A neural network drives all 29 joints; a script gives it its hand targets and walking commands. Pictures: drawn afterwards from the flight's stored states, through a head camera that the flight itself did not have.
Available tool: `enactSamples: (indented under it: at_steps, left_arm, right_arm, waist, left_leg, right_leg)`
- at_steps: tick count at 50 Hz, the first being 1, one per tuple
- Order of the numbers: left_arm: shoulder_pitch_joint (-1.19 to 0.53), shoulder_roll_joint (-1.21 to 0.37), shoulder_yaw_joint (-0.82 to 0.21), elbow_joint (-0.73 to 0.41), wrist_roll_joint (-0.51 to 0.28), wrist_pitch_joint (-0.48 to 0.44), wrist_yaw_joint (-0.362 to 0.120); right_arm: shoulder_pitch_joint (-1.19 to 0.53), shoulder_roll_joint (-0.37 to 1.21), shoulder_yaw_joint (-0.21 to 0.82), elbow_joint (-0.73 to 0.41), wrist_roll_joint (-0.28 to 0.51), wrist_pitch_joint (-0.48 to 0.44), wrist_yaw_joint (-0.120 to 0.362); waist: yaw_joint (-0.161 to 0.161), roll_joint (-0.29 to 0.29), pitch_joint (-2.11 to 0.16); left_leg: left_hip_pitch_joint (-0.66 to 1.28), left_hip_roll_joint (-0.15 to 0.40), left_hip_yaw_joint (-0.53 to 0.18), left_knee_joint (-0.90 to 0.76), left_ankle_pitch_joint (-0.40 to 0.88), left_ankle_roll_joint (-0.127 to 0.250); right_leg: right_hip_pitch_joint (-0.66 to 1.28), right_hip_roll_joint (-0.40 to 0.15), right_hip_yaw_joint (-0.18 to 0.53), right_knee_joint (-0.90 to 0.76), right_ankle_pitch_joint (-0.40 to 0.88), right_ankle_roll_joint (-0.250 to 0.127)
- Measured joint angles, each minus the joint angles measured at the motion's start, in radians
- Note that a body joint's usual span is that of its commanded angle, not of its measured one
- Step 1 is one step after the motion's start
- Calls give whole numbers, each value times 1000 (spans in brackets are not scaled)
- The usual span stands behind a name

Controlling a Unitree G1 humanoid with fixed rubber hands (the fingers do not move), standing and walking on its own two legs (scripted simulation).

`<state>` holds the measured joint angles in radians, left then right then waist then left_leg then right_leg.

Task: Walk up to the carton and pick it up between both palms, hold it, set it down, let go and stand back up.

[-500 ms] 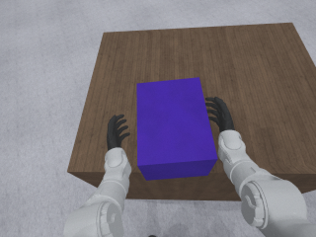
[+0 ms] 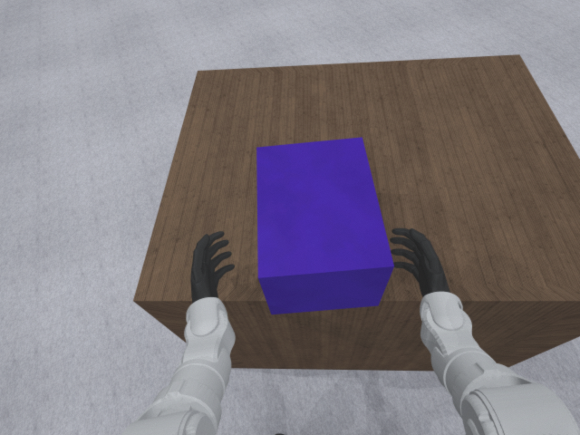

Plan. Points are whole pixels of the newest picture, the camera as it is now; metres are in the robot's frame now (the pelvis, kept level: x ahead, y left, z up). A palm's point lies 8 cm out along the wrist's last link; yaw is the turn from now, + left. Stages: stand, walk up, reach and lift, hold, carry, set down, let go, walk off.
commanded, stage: set down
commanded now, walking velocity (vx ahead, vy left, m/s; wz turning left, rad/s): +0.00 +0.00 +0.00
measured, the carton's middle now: (316, 225) +0.45 +0.02 -0.06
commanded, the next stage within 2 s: none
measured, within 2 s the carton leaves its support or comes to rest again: neither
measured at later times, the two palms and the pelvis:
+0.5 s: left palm (201, 287) +0.31 +0.18 -0.02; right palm (445, 292) +0.33 -0.17 -0.05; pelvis +0.00 +0.00 +0.00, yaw +0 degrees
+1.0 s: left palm (173, 372) +0.20 +0.20 -0.01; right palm (486, 374) +0.22 -0.19 -0.03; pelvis +0.00 +0.00 +0.00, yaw +0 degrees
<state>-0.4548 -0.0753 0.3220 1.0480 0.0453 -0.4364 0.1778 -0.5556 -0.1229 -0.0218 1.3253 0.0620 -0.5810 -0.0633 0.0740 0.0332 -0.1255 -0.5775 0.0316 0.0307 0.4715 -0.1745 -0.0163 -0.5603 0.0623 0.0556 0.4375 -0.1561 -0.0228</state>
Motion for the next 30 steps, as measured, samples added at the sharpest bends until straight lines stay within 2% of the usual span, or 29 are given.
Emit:
enactSamples:
  at_steps: [6, 10, 14, 21, 24, 30]
  left_arm:
    - [28, 19, -50, -16, -54, 0, 1]
    - [24, 45, -110, 17, -88, 4, 15]
    - [26, 51, -165, 0, -118, 16, 33]
    - [44, 51, -171, -101, -90, 25, 48]
    - [79, 51, -172, -169, -50, 32, 48]
    - [228, 48, -172, -309, -1, 50, 0]
  right_arm:
    - [39, -26, 0, -64, 27, 41, 36]
    - [27, -37, 0, -65, 34, 109, 61]
    - [30, -37, 0, -65, 37, 134, 80]
    - [50, -37, 0, -81, 47, 128, 103]
    - [80, -41, -1, -90, 55, 101, 106]
    - [222, -55, 16, -213, 85, 26, 105]
  waist:
    - [0, -23, 0]
    - [0, -36, 0]
    - [0, -45, 0]
    - [0, -59, -2]
    - [-1, -52, -10]
    - [-4, -23, -10]
  left_leg:
    - [0, 0, 0, 0, 23, 3]
    - [0, 0, 0, 1, 22, 3]
    - [0, 0, 0, 1, 22, 3]
    - [1, -1, 0, 3, 13, 3]
    - [2, 1, 0, 3, 1, 3]
    - [2, 1, 0, 3, -14, 3]
  right_leg:
    - [0, 0, 0, 0, 22, 0]
    - [-1, 0, 0, 4, 14, 0]
    - [-1, 0, 0, 6, 6, 0]
    - [-1, 0, 0, 7, 9, -3]
    - [-1, 1, 0, 7, -1, -4]
    - [0, 1, 0, 7, -20, -4]
